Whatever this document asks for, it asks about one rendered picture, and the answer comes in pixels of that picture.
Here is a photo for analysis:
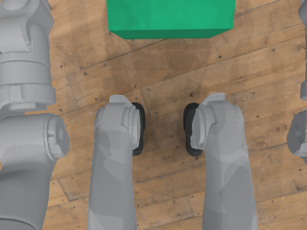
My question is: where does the robot left forearm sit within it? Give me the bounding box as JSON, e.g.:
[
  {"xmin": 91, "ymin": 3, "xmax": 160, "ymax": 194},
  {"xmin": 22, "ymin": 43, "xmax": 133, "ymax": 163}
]
[{"xmin": 0, "ymin": 0, "xmax": 57, "ymax": 163}]

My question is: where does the left robot upper arm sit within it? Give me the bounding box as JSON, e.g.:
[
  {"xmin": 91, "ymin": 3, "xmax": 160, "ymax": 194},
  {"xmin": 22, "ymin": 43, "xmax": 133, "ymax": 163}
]
[{"xmin": 0, "ymin": 112, "xmax": 70, "ymax": 230}]

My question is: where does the robot right shin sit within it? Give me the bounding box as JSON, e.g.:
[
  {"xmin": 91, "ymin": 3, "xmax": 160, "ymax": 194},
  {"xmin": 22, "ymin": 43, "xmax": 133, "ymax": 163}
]
[{"xmin": 190, "ymin": 92, "xmax": 245, "ymax": 150}]

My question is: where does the right robot foot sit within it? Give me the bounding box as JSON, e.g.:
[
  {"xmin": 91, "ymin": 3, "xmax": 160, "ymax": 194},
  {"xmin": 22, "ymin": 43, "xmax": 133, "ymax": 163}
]
[{"xmin": 183, "ymin": 103, "xmax": 202, "ymax": 156}]

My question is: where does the right robot upper arm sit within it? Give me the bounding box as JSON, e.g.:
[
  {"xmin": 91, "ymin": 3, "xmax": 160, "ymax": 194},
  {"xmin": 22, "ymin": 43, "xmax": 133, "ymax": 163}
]
[{"xmin": 287, "ymin": 109, "xmax": 307, "ymax": 166}]

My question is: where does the carton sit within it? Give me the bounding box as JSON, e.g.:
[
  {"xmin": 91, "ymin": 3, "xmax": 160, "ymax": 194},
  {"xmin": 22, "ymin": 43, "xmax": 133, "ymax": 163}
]
[{"xmin": 106, "ymin": 0, "xmax": 236, "ymax": 39}]

